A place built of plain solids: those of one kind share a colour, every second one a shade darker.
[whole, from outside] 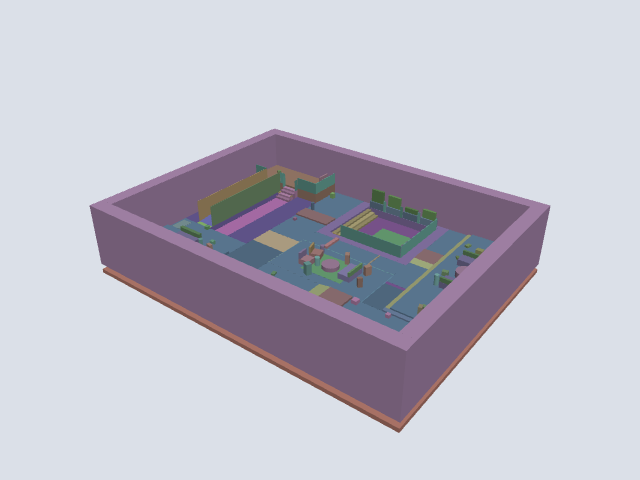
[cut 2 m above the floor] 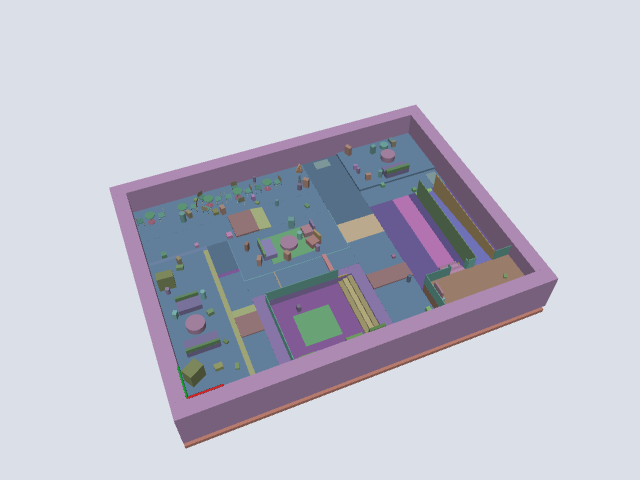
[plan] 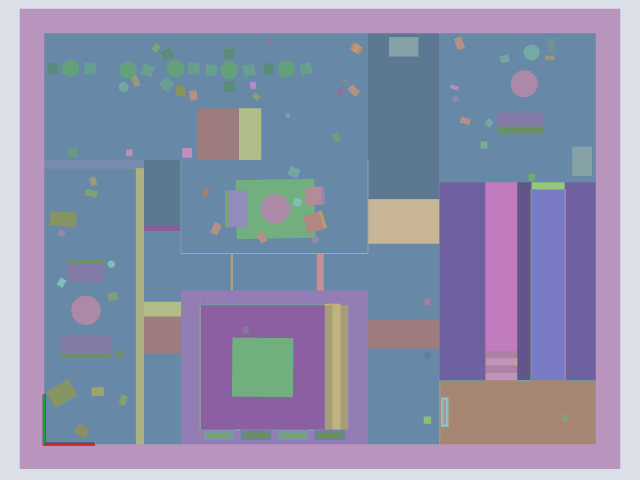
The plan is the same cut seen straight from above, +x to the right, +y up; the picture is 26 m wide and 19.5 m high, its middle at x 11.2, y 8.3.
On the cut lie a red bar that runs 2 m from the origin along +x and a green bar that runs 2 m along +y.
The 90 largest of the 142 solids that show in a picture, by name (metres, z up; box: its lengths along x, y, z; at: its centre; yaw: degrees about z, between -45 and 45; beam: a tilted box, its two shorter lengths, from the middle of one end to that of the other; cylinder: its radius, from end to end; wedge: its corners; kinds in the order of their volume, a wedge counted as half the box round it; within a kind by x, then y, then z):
{
 "wall_1": {"box": [1.0, 16.7, 4.6], "at": [-0.5, 8.35, 1.3]},
 "wall_2": {"box": [24.4, 1.0, 4.6], "at": [11.2, -0.5, 1.3]},
 "wall_3": {"box": [24.4, 1.0, 4.6], "at": [11.2, 17.2, 1.3]},
 "wall_4": {"box": [1.0, 16.7, 4.6], "at": [22.9, 8.35, 1.3]},
 "floor_1": {"box": [3.72, 11.22, 1.2], "at": [1.86, 5.61, -0.4]},
 "floor_2": {"box": [1.5, 8.65, 1.0], "at": [4.8, 4.33, -0.5]},
 "floor_3": {"box": [1.5, 2.64, 1.0], "at": [4.8, 10.23, -0.5]},
 "floor_4": {"box": [13.15, 2.1, 1.0], "at": [6.58, 12.6, -0.5]},
 "floor_5": {"box": [13.15, 3.05, 1.0], "at": [6.58, 15.18, -0.5]},
 "floor_6": {"box": [7.6, 1.5, 1.0], "at": [9.35, 7.0, -0.5]},
 "floor_7": {"box": [7.6, 3.8, 1.0], "at": [9.35, 9.65, -0.5]},
 "floor_8": {"box": [2.9, 8.15, 1.0], "at": [14.6, 4.08, -0.5]},
 "floor_9": {"box": [2.9, 6.74, 1.0], "at": [14.6, 13.33, -0.5]},
 "floor_10": {"box": [6.35, 1.7, 1.0], "at": [19.23, 11.5, -0.5]},
 "floor_11": {"box": [6.35, 4.35, 1.18], "at": [19.23, 14.53, -0.41]},
 "floor_base_1": {"box": [24.4, 18.7, 0.3], "at": [11.2, 8.35, -1.57]},
 "floor_fore_1": {"box": [1.86, 8.05, 1.0], "at": [16.98, 6.62, -0.5]},
 "floor_fore_2": {"box": [0.58, 8.05, 1.0], "at": [19.5, 6.62, -0.5]},
 "floor_fore_3": {"box": [1.26, 8.05, 1.0], "at": [21.77, 6.62, -0.5]},
 "floor_deck_1": {"box": [6.35, 2.6, 1.77], "at": [19.23, 1.3, -0.11]},
 "floor_rim_1": {"box": [0.8, 6.25, 1.0], "at": [5.95, 3.12, -0.5]},
 "floor_rim_2": {"box": [6.0, 0.6, 1.0], "at": [9.35, 0.3, -0.5]},
 "floor_rim_3": {"box": [6.0, 0.6, 1.0], "at": [9.35, 5.95, -0.5]},
 "floor_rim_4": {"box": [0.8, 6.25, 1.0], "at": [12.75, 3.12, -0.5]},
 "floor_pit_1": {"box": [5.04, 5.05, 0.4], "at": [8.87, 3.12, -0.8]},
 "ramp_ramp_1": {"wedge": [[19.79, 2.6, -1.0], [19.79, 2.6, 0.78], [19.79, 10.35, -1.0], [19.79, 10.35, 0.0], [21.14, 2.6, -1.0], [21.14, 2.6, 0.78], [21.14, 10.35, -1.0], [21.14, 10.35, 0.0]]},
 "floor_before_steps_1": {"box": [1.3, 6.85, 1.0], "at": [18.56, 7.22, -0.5]},
 "floor_bed_cover_1": {"box": [2.9, 1.81, 0.95], "at": [14.6, 9.05, -0.47]},
 "step_terE_tread_1": {"box": [0.33, 11.22, 1.1], "at": [3.88, 5.61, -0.45]},
 "step_down_1": {"box": [0.32, 5.05, 0.55], "at": [11.55, 3.12, -0.72]},
 "step_down_2": {"box": [0.32, 5.05, 0.7], "at": [11.87, 3.12, -0.65]},
 "step_down_3": {"box": [0.32, 5.05, 0.85], "at": [12.19, 3.12, -0.57]},
 "sofa_seat_1": {"box": [2.1, 0.93, 0.44], "at": [1.69, 3.96, 0.42]},
 "sofa_seat_2": {"box": [1.5, 0.93, 0.44], "at": [1.69, 7.05, 0.42]},
 "sofa_seat_3": {"box": [0.93, 1.5, 0.41], "at": [7.81, 9.56, 0.21]},
 "sofa_seat_4": {"box": [1.9, 0.85, 0.43], "at": [19.35, 13.07, 0.4]},
 "step_tread_1": {"box": [1.3, 0.3, 1.62], "at": [18.56, 2.75, -0.19]},
 "step_tread_2": {"box": [1.3, 0.3, 1.47], "at": [18.56, 3.05, -0.27]},
 "step_tread_3": {"box": [1.3, 0.3, 1.31], "at": [18.56, 3.35, -0.34]},
 "step_tread_4": {"box": [1.3, 0.3, 1.16], "at": [18.56, 3.65, -0.42]},
 "trolley_1": {"box": [1.04, 0.75, 1.16], "at": [0.72, 2.06, 0.78], "yaw": 30.3},
 "trolley_2": {"box": [1.08, 0.59, 1.22], "at": [0.77, 9.15, 0.81], "yaw": -3.4},
 "step_hump_1": {"box": [1.5, 1.5, 0.15], "at": [4.8, 4.44, 0.03]},
 "step_hump_2": {"box": [1.7, 2.1, 0.2], "at": [7.06, 12.6, 0.05]},
 "step_hump_3": {"box": [2.9, 1.2, 0.17], "at": [14.6, 4.48, 0.04]},
 "step_terN_tread_1": {"box": [4.05, 0.33, 1.1], "at": [2.02, 11.38, -0.45]},
 "low_1": {"cylinder": 0.6, "from": [1.69, 5.44, 0.2], "to": [1.69, 5.44, 0.66]},
 "low_2": {"cylinder": 0.6, "from": [9.39, 9.56, 0.01], "to": [9.39, 9.56, 0.31]},
 "low_3": {"cylinder": 0.55, "from": [19.5, 14.65, 0.18], "to": [19.5, 14.65, 0.65]},
 "edgeS_1": {"box": [1.25, 0.4, 0.55], "at": [7.1, 0.37, 0.28]},
 "edgeS_2": {"box": [1.25, 0.4, 0.55], "at": [8.6, 0.37, 0.28]},
 "edgeS_3": {"box": [1.25, 0.4, 0.55], "at": [10.1, 0.37, 0.28]},
 "edgeS_4": {"box": [1.25, 0.4, 0.55], "at": [11.6, 0.37, 0.28]},
 "low_rug_1": {"box": [2.48, 2.4, 0.06], "at": [8.87, 3.12, -0.62], "yaw": -0.5},
 "low_rug_2": {"box": [3.2, 2.4, 0.06], "at": [9.39, 9.56, -0.02], "yaw": 1.1},
 "edgeS_plant_1": {"box": [1.05, 0.2, 0.66], "at": [7.1, 0.37, 0.88]},
 "edgeS_plant_2": {"box": [1.05, 0.2, 0.36], "at": [8.6, 0.37, 0.73]},
 "edgeS_plant_3": {"box": [1.05, 0.2, 0.91], "at": [10.1, 0.37, 1.0]},
 "edgeS_plant_4": {"box": [1.05, 0.2, 1.01], "at": [11.6, 0.37, 1.05]},
 "ramp_sidea_1": {"box": [0.04, 7.75, 1.73], "at": [19.77, 6.47, 0.81]},
 "ramp_sideb_1": {"box": [0.04, 7.75, 1.73], "at": [21.16, 6.47, 0.81]},
 "rail_1": {"box": [0.04, 5.02, 0.92], "at": [6.33, 3.12, 0.46]},
 "rail_2": {"box": [5.03, 0.04, 0.92], "at": [8.87, 5.67, 0.46]},
 "rail_3": {"box": [0.04, 2.56, 0.92], "at": [16.07, 1.28, 1.24]},
 "rail_4": {"box": [1.85, 0.04, 0.92], "at": [16.98, 2.58, 1.24]},
 "suitcase_1": {"box": [0.31, 0.4, 0.65], "at": [6.05, 14.17, 0.33], "yaw": 8.4},
 "suitcase_2": {"box": [0.3, 0.45, 0.66], "at": [6.97, 8.76, 0.33], "yaw": -26.3},
 "suitcase_3": {"box": [0.3, 0.43, 0.73], "at": [8.84, 8.4, 0.37], "yaw": 29.3},
 "suitcase_4": {"box": [0.44, 0.3, 0.78], "at": [12.57, 14.37, 0.39], "yaw": -44.3},
 "suitcase_5": {"box": [0.31, 0.5, 0.75], "at": [16.86, 16.29, 0.56], "yaw": 18.8},
 "sofa_back_1": {"box": [2.1, 0.16, 0.32], "at": [1.69, 3.58, 0.8]},
 "sofa_back_2": {"box": [1.5, 0.16, 0.32], "at": [1.69, 7.43, 0.8]},
 "sofa_back_3": {"box": [0.14, 1.5, 0.33], "at": [7.42, 9.56, 0.58]},
 "sofa_back_4": {"box": [1.9, 0.26, 0.31], "at": [19.35, 12.77, 0.77]},
 "floor_before_ramp_1": {"box": [1.35, 0.3, 1.0], "at": [20.46, 10.5, -0.5]},
 "floor_gap_cover_1": {"box": [1.5, 0.26, 1.0], "at": [4.8, 8.78, -0.5]},
 "bin_1": {"cylinder": 0.2, "from": [3.22, 14.52, 0.0], "to": [3.22, 14.52, 0.79]},
 "bin_2": {"box": [0.43, 0.39, 0.82], "at": [10.14, 11.06, 0.41], "yaw": -23.6},
 "bin_3": {"cylinder": 0.18, "from": [10.29, 9.83, 0.01], "to": [10.29, 9.83, 0.62]},
 "bin_4": {"box": [0.37, 0.29, 0.72], "at": [18.7, 15.66, 0.54], "yaw": 15.4},
 "ramp_hump_ramp_1": {"wedge": [[4.05, 5.19, -0.05], [4.05, 5.19, 0.1], [4.05, 5.79, -0.05], [4.05, 5.79, 0.0], [5.55, 5.19, -0.05], [5.55, 5.19, 0.1], [5.55, 5.79, -0.05], [5.55, 5.79, 0.0]]},
 "ramp_hump_ramp_2": {"wedge": [[7.91, 11.55, -0.05], [7.91, 11.55, 0.15], [7.91, 13.65, -0.05], [7.91, 13.65, 0.15], [8.81, 11.55, -0.05], [8.81, 11.55, 0.0], [8.81, 13.65, -0.05], [8.81, 13.65, 0.0]]},
 "arm0a_seat_1": {"box": [0.8, 0.74, 0.41], "at": [11.0, 9.03, 0.21], "yaw": 17.0},
 "arm0b_seat_1": {"box": [0.8, 0.74, 0.41], "at": [11.0, 10.09, 0.21], "yaw": 2.4},
 "edgeW_1": {"box": [0.31, 1.2, 0.6], "at": [16.27, 1.3, 1.07]},
 "pouf_1": {"cylinder": 0.32, "from": [19.8, 15.91, 0.18], "to": [19.8, 15.91, 0.47]},
 "low_beam_1": {"box": [0.28, 1.5, 0.22], "at": [11.21, 7.0, 0.06]},
 "carton_1": {"box": [0.52, 0.41, 0.31], "at": [1.52, 0.54, 0.35], "yaw": -32.2},
 "cabin_bag_1": {"box": [0.26, 0.45, 0.52], "at": [3.71, 14.76, 0.26], "yaw": 21.8},
 "low_mat_1": {"box": [0.8, 1.2, 0.06], "at": [21.85, 11.5, -0.02]}
}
